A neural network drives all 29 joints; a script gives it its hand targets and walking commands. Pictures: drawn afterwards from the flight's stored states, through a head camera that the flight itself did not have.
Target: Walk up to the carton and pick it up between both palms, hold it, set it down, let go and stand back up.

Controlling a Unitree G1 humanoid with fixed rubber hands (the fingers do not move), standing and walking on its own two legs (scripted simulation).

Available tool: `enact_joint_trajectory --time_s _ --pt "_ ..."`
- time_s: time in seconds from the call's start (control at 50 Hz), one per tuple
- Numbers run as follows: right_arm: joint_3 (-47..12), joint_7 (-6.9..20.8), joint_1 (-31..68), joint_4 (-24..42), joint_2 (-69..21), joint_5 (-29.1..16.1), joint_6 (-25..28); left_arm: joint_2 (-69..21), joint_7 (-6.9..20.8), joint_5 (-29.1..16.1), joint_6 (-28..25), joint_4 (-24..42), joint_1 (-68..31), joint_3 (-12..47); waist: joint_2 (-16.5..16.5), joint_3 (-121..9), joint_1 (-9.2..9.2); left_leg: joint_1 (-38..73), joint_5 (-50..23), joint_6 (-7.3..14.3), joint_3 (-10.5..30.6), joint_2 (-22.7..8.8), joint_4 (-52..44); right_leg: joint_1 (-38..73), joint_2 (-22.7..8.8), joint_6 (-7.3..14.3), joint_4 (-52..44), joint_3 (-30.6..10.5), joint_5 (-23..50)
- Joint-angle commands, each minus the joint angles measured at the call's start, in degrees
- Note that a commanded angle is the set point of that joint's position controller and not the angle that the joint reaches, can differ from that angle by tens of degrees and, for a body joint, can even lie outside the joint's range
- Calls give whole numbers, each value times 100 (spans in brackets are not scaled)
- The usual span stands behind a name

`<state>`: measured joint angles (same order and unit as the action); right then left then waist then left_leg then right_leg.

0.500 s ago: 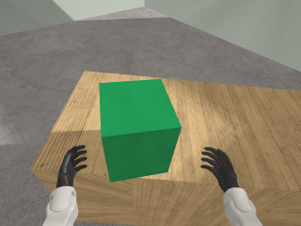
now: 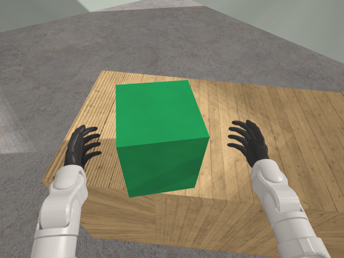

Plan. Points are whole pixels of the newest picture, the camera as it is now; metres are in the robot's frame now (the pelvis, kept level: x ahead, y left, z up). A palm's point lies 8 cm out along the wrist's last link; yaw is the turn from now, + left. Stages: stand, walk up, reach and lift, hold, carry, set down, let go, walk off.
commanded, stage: reach and lift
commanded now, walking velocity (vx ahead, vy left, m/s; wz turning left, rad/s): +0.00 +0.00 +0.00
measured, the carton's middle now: (158, 140) +0.43 +0.09 +0.00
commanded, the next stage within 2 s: none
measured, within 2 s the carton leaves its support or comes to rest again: neither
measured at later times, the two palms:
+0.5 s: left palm (70, 129) +0.33 +0.26 +0.13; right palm (252, 117) +0.42 -0.13 +0.14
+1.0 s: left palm (69, 99) +0.38 +0.27 +0.17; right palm (246, 83) +0.47 -0.11 +0.19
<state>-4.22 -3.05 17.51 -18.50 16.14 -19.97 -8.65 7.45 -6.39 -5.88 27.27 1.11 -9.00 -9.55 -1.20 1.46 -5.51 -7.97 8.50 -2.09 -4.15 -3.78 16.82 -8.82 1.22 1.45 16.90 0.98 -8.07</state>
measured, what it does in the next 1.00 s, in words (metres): stands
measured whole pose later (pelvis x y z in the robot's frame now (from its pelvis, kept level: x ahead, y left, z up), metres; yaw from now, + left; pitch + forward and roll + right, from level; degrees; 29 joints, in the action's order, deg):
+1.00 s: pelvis +0.01 +0.00 +0.00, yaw +2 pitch +4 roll -1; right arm -6.7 -3.0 58.3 -52.3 21.3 -26.0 -18.0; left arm 16.0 -5.8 -8.1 34.1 -28.2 -45.2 -9.4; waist -0.5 -3.0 -6.9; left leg -14.0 9.7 -2.6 -1.4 -4.1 19.7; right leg -12.3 1.5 1.4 16.6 3.4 -8.4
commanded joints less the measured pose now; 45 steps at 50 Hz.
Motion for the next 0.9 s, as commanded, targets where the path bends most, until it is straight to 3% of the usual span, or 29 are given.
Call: enact_joint_trajectory --time_s 0.0,0.18,0.46,0.68,0.88 --pt "306 -74 1905 817 819 -101 -16 543 35 -5 108 1020 -1610 -229 8 -1651 2 707 -1479 73 -1 455 154 337 185 -100 -196 -155 486" --pt "213 -204 2642 667 1012 -349 -336 746 124 20 553 1159 -2221 -410 131 -2046 70 682 -1997 -36 58 503 316 678 210 -204 -22 -119 1407" --pt "216 -177 4115 -157 1246 -483 -727 1094 84 -63 913 404 -3600 -466 182 -2382 12 470 -1808 -68 112 466 331 669 210 -234 27 -72 1365" --pt "165 -86 5357 -1209 1413 -568 -822 1393 23 -182 871 -589 -4835 -333 176 -2767 -70 337 -1806 -82 144 428 381 722 208 -274 79 -26 1426" --pt "34 -3 6304 -2433 1410 -624 -777 1567 20 -249 584 -1869 -5760 -107 159 -2851 -130 126 -1787 -76 167 408 389 798 172 -297 82 -25 1495"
